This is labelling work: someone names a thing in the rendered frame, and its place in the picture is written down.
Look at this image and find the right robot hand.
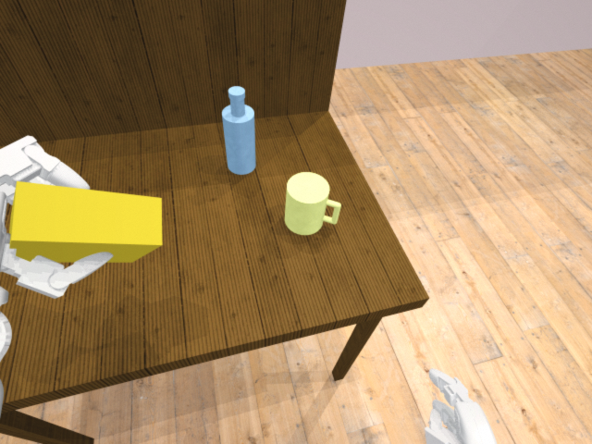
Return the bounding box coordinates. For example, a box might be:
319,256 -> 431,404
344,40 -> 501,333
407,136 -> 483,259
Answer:
425,368 -> 497,444

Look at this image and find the table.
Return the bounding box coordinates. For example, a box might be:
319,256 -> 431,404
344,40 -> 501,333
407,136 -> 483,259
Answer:
0,0 -> 429,444

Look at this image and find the left robot hand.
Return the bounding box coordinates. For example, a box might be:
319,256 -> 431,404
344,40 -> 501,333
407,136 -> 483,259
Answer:
0,136 -> 114,299

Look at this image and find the sponge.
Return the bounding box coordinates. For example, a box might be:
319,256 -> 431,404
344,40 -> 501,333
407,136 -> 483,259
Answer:
9,181 -> 162,263

